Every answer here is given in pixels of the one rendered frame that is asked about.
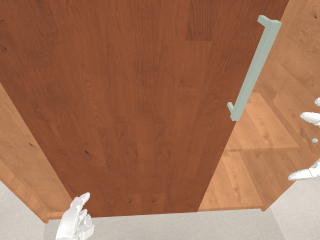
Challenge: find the handle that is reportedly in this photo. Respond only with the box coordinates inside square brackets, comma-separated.
[227, 15, 282, 121]

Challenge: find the wardrobe door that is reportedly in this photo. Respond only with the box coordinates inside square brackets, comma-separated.
[0, 83, 73, 213]
[0, 0, 289, 218]

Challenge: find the right robot hand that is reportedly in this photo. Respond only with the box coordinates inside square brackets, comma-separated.
[288, 97, 320, 182]

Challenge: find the left robot hand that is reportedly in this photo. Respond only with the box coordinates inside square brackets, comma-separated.
[55, 192, 95, 240]

